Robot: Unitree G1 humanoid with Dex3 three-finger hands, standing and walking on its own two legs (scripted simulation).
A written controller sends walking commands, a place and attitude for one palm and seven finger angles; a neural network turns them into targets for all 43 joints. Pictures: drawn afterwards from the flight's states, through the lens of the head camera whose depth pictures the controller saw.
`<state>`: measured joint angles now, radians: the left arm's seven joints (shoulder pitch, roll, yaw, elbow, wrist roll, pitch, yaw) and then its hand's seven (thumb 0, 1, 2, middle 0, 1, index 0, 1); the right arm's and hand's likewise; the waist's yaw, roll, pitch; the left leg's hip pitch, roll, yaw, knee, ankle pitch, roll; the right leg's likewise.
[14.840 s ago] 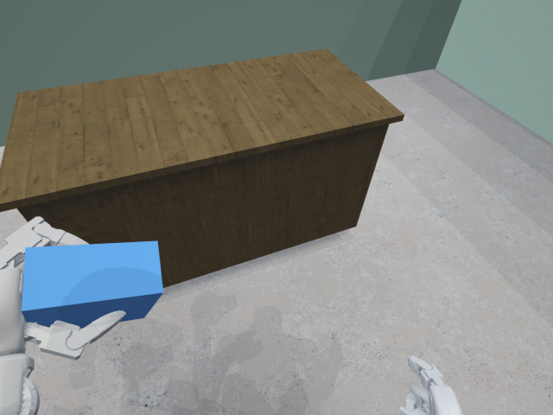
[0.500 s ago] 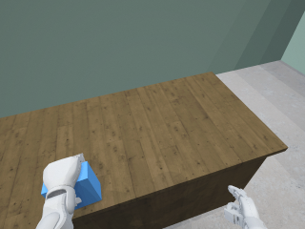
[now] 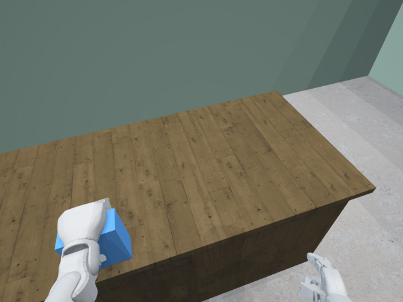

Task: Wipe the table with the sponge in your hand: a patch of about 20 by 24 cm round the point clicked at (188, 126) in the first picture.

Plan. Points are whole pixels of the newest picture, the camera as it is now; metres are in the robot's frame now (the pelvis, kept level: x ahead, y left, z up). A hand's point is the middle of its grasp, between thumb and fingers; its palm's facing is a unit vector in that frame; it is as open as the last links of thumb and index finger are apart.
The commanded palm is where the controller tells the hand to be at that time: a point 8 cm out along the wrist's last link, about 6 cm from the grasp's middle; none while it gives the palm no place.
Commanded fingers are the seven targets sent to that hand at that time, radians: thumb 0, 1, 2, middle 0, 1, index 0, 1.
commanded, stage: wipe forward along the first lane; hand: left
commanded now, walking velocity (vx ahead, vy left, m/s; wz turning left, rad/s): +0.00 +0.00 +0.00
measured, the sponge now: (100, 246) +0.22 +0.28 -0.05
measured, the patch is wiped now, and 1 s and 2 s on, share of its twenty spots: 0.00 0.25 0.35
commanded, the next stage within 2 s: slide across to the middle lane in 1.50 s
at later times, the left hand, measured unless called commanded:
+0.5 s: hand (94, 210) +0.29 +0.31 -0.01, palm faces -0.10 +0.00 -0.99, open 9.9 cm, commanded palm +0.27 +0.30 +0.02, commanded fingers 0.00 0.10 1.30 -1.20 -1.60 -1.20 -1.60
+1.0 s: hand (92, 191) +0.34 +0.34 -0.01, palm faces -0.12 +0.01 -0.99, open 9.9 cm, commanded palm +0.32 +0.33 +0.02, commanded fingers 0.00 0.10 1.30 -1.20 -1.60 -1.20 -1.60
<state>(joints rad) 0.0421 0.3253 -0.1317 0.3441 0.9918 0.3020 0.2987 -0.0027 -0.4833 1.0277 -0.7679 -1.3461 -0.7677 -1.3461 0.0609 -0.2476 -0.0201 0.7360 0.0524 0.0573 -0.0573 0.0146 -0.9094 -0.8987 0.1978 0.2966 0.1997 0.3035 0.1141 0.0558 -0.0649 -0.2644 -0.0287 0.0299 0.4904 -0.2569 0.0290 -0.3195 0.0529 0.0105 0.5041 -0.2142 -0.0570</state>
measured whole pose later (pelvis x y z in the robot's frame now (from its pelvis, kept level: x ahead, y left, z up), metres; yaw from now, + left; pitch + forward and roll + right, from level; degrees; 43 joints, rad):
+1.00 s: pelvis -0.01 +0.00 -0.02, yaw +1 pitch +12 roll +0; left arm -0.48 0.50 0.01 0.93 1.02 0.13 0.32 0.01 -0.50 1.04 -0.78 -1.34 -0.78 -1.35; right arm 0.20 -0.28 -0.03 0.74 0.07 0.07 -0.07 0.01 -0.91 -0.90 0.20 0.30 0.20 0.30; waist 0.01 0.04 -0.12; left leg -0.58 -0.02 0.01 0.67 -0.30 0.03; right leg -0.61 0.06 -0.02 0.64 -0.24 -0.06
